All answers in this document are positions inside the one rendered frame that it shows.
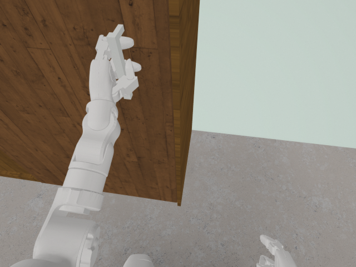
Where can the right robot hand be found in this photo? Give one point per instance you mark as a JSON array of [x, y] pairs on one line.
[[282, 258]]

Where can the left robot forearm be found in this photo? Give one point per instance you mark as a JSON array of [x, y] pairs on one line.
[[90, 164]]

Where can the handle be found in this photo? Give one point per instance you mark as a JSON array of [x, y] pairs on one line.
[[113, 40]]

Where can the left robot hand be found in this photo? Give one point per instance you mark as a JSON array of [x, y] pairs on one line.
[[103, 73]]

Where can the robot left thigh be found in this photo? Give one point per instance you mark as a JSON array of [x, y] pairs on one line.
[[138, 260]]

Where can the wardrobe door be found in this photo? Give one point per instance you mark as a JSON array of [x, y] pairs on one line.
[[46, 49], [7, 164]]

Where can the left robot upper arm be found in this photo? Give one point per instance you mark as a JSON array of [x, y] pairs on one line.
[[66, 242]]

